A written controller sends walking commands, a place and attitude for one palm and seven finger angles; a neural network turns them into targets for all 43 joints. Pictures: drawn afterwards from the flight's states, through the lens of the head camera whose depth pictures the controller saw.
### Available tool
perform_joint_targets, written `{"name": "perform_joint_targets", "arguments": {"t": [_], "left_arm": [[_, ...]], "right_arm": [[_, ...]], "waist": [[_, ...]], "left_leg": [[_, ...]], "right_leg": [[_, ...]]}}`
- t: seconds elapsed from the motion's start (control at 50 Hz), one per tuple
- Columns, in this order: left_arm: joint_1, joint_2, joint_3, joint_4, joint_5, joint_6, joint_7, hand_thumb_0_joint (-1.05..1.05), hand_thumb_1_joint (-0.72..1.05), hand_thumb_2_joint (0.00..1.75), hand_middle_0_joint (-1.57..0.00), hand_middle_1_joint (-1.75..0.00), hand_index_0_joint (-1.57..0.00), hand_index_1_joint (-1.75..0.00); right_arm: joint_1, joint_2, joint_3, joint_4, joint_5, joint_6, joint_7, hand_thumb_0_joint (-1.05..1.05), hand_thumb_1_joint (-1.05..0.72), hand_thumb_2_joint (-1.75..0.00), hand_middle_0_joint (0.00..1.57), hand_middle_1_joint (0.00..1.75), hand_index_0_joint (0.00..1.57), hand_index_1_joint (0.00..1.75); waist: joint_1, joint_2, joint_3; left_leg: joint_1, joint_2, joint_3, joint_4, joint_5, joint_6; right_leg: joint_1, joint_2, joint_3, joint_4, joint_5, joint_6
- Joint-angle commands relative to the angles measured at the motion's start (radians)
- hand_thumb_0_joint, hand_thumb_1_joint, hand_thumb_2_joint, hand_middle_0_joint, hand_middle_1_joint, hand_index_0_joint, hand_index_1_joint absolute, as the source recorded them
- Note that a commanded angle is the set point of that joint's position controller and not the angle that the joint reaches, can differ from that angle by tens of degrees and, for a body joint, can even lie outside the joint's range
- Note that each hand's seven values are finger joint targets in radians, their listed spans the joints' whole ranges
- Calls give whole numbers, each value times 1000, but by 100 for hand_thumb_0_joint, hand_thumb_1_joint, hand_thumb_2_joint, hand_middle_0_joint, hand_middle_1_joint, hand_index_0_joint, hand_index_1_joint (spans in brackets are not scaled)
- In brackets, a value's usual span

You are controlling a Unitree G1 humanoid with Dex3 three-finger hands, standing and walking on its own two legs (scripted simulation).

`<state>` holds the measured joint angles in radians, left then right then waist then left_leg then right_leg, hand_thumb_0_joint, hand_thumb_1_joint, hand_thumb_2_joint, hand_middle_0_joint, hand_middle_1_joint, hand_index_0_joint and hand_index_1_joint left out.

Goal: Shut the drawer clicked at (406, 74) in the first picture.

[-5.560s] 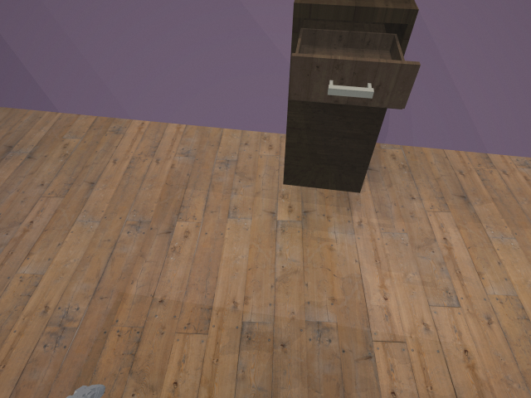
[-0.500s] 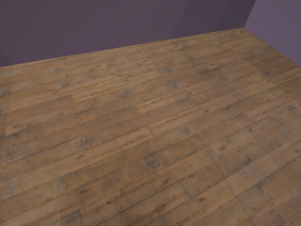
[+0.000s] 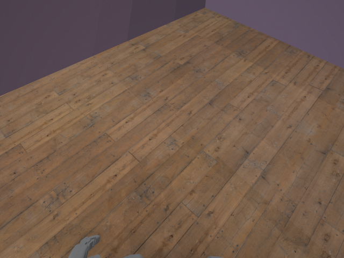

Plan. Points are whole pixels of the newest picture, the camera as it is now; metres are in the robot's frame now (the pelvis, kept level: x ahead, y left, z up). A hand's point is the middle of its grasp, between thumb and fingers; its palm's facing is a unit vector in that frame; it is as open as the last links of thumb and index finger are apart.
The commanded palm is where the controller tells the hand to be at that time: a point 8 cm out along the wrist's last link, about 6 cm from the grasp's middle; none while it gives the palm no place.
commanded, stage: turn to face it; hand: left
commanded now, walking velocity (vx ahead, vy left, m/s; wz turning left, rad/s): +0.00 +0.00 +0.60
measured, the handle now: out of the picture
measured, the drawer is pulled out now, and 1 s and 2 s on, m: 0.30 0.30 0.30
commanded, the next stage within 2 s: none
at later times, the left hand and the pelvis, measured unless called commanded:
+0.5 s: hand out of the picture +0.02 +0.25 -0.16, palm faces +0.30 -0.93 -0.22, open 7.4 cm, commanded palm none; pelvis +0.01 +0.03 +0.02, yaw +14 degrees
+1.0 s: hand out of the picture -0.05 +0.15 -0.13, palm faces +0.55 -0.78 -0.29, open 7.4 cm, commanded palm none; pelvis -0.01 -0.06 +0.02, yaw +33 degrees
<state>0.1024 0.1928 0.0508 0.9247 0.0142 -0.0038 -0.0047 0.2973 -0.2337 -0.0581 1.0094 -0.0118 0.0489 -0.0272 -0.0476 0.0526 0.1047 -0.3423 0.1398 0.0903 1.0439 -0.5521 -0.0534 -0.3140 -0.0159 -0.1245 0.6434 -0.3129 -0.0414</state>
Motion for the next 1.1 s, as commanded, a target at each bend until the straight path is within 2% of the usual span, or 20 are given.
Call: {"name": "perform_joint_targets", "arguments": {"t": [0.0,0.16,0.2,0.24,0.26,0.28,0.3,0.32,0.38,0.44,0.66,0.76,0.78,0.8,0.82,0.84,0.86,0.9,0.92,1.08], "left_arm": [[41,129,8,-14,9,-17,33,0,90,90,-20,-30,-20,-30],[74,160,36,-1,13,1,44,0,90,90,-20,-30,-20,-30],[74,162,42,-6,11,6,43,0,90,90,-20,-30,-20,-30],[63,142,48,-22,4,15,42,0,90,90,-20,-30,-20,-30],[84,98,48,-44,-2,25,37,0,90,90,-20,-30,-20,-30],[57,51,36,-88,-6,28,36,0,90,90,-20,-30,-20,-30],[20,68,34,-95,8,35,39,0,90,90,-20,-30,-20,-30],[-13,62,40,-98,9,31,35,0,90,90,-20,-30,-20,-30],[43,80,50,-56,9,26,21,0,90,90,-20,-30,-20,-30],[76,86,52,-42,5,33,20,0,90,90,-20,-30,-20,-30],[38,105,46,-93,-2,36,27,0,90,90,-20,-30,-20,-30],[189,123,49,-78,-9,29,33,0,90,90,-20,-30,-20,-30],[244,145,58,-69,-5,23,36,0,90,90,-20,-30,-20,-30],[260,233,75,-83,14,12,44,0,90,90,-20,-30,-20,-30],[182,305,71,-122,16,15,47,0,90,90,-20,-30,-20,-30],[106,268,69,-144,6,14,50,0,90,90,-20,-30,-20,-30],[49,235,58,-150,5,7,45,0,90,90,-20,-30,-20,-30],[8,170,35,-149,6,-3,38,0,90,90,-20,-30,-20,-30],[19,158,33,-146,8,-7,40,0,90,90,-20,-30,-20,-30],[205,224,46,-83,17,0,37,0,90,90,-20,-30,-20,-30]], "right_arm": [[52,-7,6,-18,-1,-21,3,0,-90,-90,20,30,20,30],[-27,6,-4,-50,0,-20,26,0,-90,-90,20,30,20,30],[-17,7,-11,-60,-2,-19,31,0,-90,-90,20,30,20,30],[51,-14,-21,-59,-6,-25,36,0,-90,-90,20,30,20,30],[95,-88,-37,-64,-12,-35,35,0,-90,-90,20,30,20,30],[134,-174,-56,-75,-21,-39,28,0,-90,-90,20,30,20,30],[151,-179,-60,-60,-20,-41,14,0,-90,-90,20,30,20,30],[109,-164,-60,-74,-17,-44,8,0,-90,-90,20,30,20,30],[-17,-114,-38,-113,-13,-59,4,0,-90,-90,20,30,20,30],[-23,-126,-42,-118,-8,-61,5,0,-90,-90,20,30,20,30],[-46,-189,-71,-140,-13,-30,21,0,-90,-90,20,30,20,30],[-127,-197,-83,-184,-14,-11,31,0,-90,-90,20,30,20,30],[-144,-172,-82,-196,-9,-7,34,0,-90,-90,20,30,20,30],[-122,-97,-72,-211,0,-3,38,0,-90,-90,20,30,20,30],[-121,-79,-69,-234,-9,-6,38,0,-90,-90,20,30,20,30],[-144,-130,-78,-232,-20,-1,41,0,-90,-90,20,30,20,30],[-138,-122,-78,-211,-20,6,47,0,-90,-90,20,30,20,30],[-93,-113,-71,-174,-18,9,59,0,-90,-90,20,30,20,30],[-81,-103,-67,-168,-12,8,62,0,-90,-90,20,30,20,30],[-245,-82,-40,-200,-5,8,64,0,-90,-90,20,30,20,30]], "waist": [[16,-179,-128],[57,-185,-76],[49,-196,-79],[11,-101,-112],[-5,139,-130],[-27,317,-119],[-44,214,-165],[-23,154,-150],[27,48,-141],[28,44,-169],[3,123,-149],[67,118,-159],[94,80,-158],[102,-189,-141],[87,-346,-88],[61,-262,-79],[30,-269,-38],[-3,-220,-12],[-5,-226,-22],[102,-266,-79]], "left_leg": [[-53,-19,-67,-20,94,3],[-73,-45,17,-222,115,-2],[-21,-53,43,-298,178,2],[107,-47,23,-482,344,22],[171,102,-232,-613,553,99],[195,313,-512,-733,762,238],[191,307,-545,-756,630,266],[178,270,-520,-746,553,250],[159,145,-332,-738,592,196],[198,111,-291,-738,624,201],[142,77,-457,-742,420,224],[-46,4,-486,-721,287,170],[-157,-43,-450,-658,211,127],[-334,-169,-298,-387,81,46],[-389,-231,-164,-100,3,-4],[-303,-164,-197,39,28,18],[-281,-146,-183,115,84,18],[-265,-124,-133,194,202,-4],[-267,-119,-117,184,215,-11],[-187,-105,-32,-115,112,-29]], "right_leg": [[97,-268,140,-299,509,-114],[138,-336,73,-274,431,-116],[108,-334,46,-243,365,-86],[40,-298,-15,-103,232,-16],[-93,-190,-67,87,-3,57],[-244,-74,-52,337,-364,112],[-259,-69,75,499,-336,94],[-320,-79,117,563,-253,95],[-283,-88,133,564,-65,112],[-244,-79,126,487,-46,127],[-139,-25,131,222,-124,123],[145,22,95,-89,-29,89],[277,-17,116,-247,15,72],[357,-260,378,-447,-190,-7],[192,-495,589,-518,-255,-94],[39,-473,513,-504,-220,-103],[-20,-391,437,-481,-161,-76],[5,-286,222,-396,61,-48],[39,-276,181,-371,141,-46],[214,-341,118,-305,351,-84]]}}
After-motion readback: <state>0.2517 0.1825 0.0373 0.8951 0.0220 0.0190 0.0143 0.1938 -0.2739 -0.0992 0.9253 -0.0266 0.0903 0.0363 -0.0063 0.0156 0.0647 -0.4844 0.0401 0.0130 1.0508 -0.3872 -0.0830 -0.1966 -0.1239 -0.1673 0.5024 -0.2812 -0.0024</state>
